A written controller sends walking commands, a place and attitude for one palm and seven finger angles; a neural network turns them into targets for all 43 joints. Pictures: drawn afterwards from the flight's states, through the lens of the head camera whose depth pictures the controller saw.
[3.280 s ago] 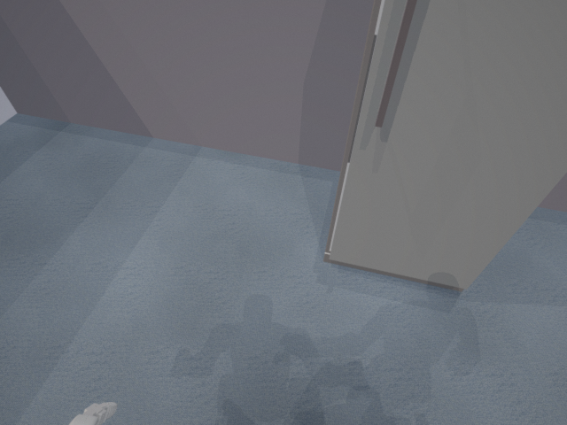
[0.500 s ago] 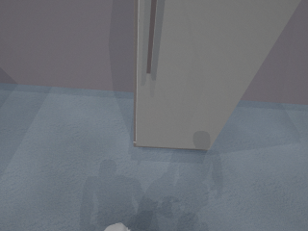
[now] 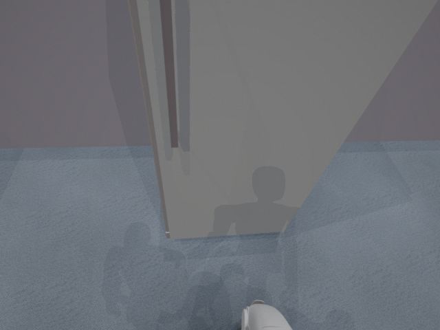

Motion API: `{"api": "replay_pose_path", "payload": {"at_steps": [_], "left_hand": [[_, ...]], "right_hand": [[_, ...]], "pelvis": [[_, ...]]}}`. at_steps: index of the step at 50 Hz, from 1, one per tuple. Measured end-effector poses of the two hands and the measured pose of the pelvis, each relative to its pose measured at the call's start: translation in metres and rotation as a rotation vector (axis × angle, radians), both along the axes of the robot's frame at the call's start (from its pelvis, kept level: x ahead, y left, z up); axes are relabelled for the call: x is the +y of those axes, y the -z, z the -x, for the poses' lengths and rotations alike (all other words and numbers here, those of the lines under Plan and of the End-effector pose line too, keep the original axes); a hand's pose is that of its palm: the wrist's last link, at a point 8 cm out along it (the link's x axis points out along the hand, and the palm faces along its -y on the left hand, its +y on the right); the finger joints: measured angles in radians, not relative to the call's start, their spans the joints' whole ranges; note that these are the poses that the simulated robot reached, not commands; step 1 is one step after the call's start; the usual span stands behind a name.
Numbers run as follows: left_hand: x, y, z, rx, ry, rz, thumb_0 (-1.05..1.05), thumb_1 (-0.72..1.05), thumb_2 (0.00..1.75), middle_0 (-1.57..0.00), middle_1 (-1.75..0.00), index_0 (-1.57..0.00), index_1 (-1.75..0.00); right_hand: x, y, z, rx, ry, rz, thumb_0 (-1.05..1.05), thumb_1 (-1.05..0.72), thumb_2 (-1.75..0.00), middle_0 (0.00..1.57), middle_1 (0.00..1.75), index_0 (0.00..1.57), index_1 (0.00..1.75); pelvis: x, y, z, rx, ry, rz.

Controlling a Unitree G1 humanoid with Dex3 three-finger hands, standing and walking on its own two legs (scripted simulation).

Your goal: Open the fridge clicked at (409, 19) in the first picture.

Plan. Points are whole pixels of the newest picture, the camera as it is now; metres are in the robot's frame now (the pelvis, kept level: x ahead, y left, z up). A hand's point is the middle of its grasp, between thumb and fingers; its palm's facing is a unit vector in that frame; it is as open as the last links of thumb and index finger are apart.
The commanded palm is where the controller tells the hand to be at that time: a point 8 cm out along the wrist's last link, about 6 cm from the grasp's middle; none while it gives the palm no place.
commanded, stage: come to a stop and stand still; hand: left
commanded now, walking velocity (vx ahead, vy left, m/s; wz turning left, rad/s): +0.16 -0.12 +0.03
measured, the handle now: (169, 48) +0.53 +0.11 +0.22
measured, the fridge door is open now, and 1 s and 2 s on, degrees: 0 0 0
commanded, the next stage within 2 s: look again from close up in 1.72 s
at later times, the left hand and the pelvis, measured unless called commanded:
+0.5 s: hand out of the picture +0.13 +0.13 -0.15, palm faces +0.12 -0.95 -0.30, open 7.3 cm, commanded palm none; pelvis +0.04 -0.07 -0.01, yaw +3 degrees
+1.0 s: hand out of the picture -0.06 +0.14 -0.18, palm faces +0.12 -0.98 -0.13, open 7.4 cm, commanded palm none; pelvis -0.02 -0.02 +0.01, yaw +4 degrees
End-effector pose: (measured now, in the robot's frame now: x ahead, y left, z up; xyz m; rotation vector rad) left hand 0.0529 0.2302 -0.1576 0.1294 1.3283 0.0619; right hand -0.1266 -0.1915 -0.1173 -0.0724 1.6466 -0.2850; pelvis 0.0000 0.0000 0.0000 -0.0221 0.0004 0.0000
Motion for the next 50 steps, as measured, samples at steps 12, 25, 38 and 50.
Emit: {"api": "replay_pose_path", "payload": {"at_steps": [12, 25, 38, 50], "left_hand": [[-0.078, -0.011, -0.12, -0.163, 0.01, -0.061, 0.0, 0.91, 0.9, -0.2, -0.3, -0.2, -0.3], [-0.054, -0.041, -0.059, -0.161, -0.12, -0.183, -0.01, 0.91, 0.9, -0.2, -0.3, -0.2, -0.3], [-0.018, -0.014, 0.065, 0.007, -0.2, -0.117, 0.0, 0.91, 0.9, -0.2, -0.3, -0.2, -0.3], [-0.035, -0.006, 0.118, 0.16, -0.168, 0.009, 0.0, 0.91, 0.9, -0.2, -0.3, -0.2, -0.3]], "right_hand": [[-0.06, 0.042, -0.102, 0.006, 0.013, -0.09, 0.01, -0.91, -0.9, 0.2, 0.3, 0.2, 0.3], [-0.12, 0.038, -0.276, -0.433, -0.226, -0.023, 0.0, -0.92, -0.9, 0.19, 0.3, 0.19, 0.3], [-0.09, 0.021, -0.148, -0.293, -0.242, 0.01, 0.0, -0.91, -0.9, 0.2, 0.3, 0.2, 0.3], [-0.04, 0.0, -0.011, -0.015, -0.107, 0.0, 0.01, -0.91, -0.9, 0.2, 0.3, 0.2, 0.3]], "pelvis": [[-0.059, 0.015, -0.074, -0.02, -0.038, -0.043], [-0.068, 0.005, -0.044, -0.023, -0.06, -0.082], [-0.04, 0.003, 0.002, 0.003, -0.075, -0.012], [-0.023, -0.008, 0.016, 0.007, -0.063, -0.008]]}}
